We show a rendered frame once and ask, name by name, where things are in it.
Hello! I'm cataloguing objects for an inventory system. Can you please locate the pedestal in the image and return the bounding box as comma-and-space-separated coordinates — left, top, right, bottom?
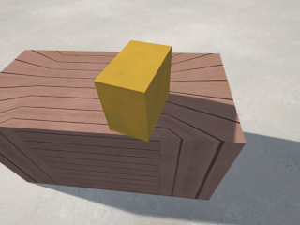
0, 50, 246, 201

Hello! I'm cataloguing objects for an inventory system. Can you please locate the carton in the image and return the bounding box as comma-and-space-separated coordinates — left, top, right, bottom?
94, 40, 172, 142

